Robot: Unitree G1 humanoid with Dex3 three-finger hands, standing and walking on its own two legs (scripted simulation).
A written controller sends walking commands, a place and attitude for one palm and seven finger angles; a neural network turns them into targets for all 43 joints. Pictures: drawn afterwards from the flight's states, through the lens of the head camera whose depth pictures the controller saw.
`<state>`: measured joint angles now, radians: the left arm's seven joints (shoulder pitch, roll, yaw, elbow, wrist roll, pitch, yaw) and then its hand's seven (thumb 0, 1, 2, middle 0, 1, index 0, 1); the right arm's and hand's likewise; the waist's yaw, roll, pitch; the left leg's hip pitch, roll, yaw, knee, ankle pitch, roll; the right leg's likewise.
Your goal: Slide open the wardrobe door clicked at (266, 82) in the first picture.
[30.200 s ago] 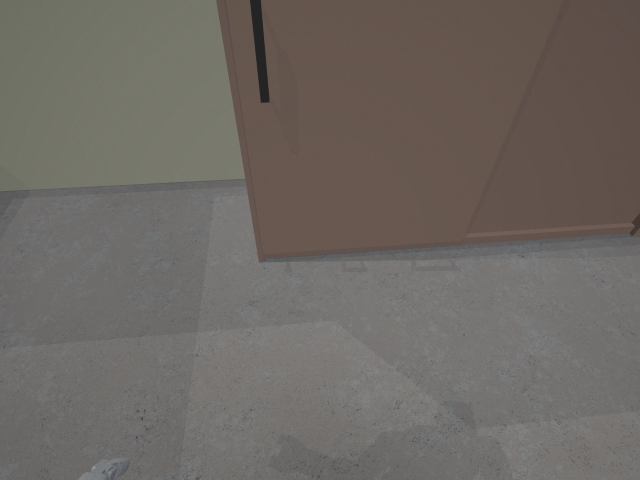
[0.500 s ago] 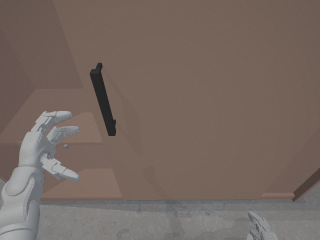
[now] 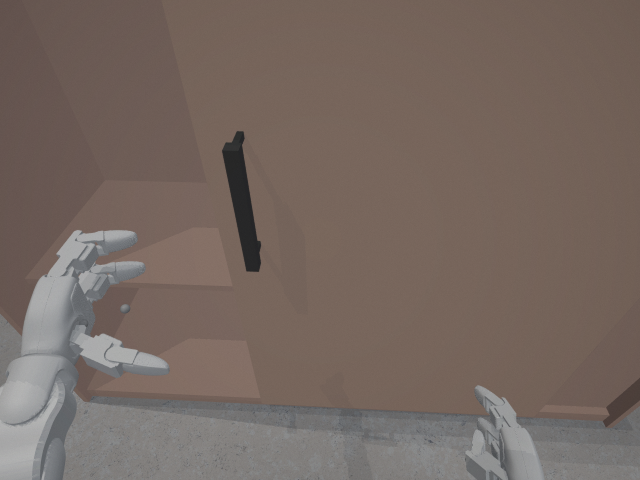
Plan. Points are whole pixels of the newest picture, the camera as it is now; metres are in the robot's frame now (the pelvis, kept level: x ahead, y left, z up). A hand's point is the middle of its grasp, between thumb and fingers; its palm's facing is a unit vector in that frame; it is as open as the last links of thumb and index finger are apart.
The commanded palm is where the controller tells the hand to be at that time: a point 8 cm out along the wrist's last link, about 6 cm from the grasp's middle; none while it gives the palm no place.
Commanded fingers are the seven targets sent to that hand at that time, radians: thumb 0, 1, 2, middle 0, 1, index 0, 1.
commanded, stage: draw the hand back to the body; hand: left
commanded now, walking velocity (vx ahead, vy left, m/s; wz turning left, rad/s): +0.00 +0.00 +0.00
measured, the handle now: (246, 206) +0.49 +0.19 +0.09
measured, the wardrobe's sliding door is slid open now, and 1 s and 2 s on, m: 0.57 0.57 0.57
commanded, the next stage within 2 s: step back with the hand held close in 0.98 s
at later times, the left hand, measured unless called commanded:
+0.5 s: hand (87, 309) +0.22 +0.27 +0.17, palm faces +0.42 -0.84 -0.35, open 9.8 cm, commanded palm +0.17 +0.31 +0.17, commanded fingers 0.00 0.75 0.83 -0.20 -0.38 -0.20 -0.38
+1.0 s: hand (78, 315) +0.20 +0.26 +0.18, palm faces +0.46 -0.82 -0.35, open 7.5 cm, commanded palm +0.16 +0.30 +0.18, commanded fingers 0.00 0.90 0.90 -0.20 -0.30 -0.20 -0.30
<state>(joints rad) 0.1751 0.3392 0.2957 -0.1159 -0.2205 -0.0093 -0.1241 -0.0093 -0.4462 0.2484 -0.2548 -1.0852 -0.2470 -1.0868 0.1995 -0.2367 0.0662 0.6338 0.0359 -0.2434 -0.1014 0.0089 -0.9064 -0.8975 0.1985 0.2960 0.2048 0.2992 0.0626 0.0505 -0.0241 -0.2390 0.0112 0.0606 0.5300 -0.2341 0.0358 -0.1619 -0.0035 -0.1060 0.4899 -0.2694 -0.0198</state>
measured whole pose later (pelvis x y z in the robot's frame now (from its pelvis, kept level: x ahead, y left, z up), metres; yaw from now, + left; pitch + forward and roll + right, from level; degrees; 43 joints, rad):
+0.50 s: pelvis +0.02 +0.01 +0.01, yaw -1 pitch -6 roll -1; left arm 0.44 0.34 0.31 -0.38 -0.08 -0.07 0.09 0.01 0.40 0.66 -0.23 -0.59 -0.22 -0.59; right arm 0.21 -0.23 0.03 0.66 0.00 -0.12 -0.06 0.01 -0.91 -0.90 0.20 0.30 0.20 0.30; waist 0.07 0.06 0.00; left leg -0.09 -0.01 0.09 0.40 -0.22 0.05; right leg -0.03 -0.02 -0.07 0.37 -0.24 0.00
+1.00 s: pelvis +0.02 +0.00 +0.01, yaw -1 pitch -6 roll -1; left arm 0.47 0.34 0.33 -0.42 -0.08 -0.07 0.10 0.02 0.88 0.89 -0.21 -0.31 -0.21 -0.31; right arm 0.20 -0.22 0.02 0.66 -0.01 -0.10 -0.07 0.01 -0.91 -0.90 0.20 0.30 0.20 0.30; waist 0.08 0.06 0.00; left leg -0.09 0.00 0.08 0.41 -0.22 0.04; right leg -0.01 0.00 -0.08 0.35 -0.24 -0.01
